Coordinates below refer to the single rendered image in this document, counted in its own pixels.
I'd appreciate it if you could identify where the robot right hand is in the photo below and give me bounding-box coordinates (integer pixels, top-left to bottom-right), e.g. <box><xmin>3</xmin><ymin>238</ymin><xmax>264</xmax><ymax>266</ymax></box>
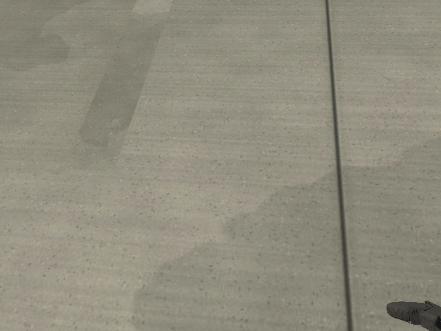
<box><xmin>387</xmin><ymin>301</ymin><xmax>441</xmax><ymax>331</ymax></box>

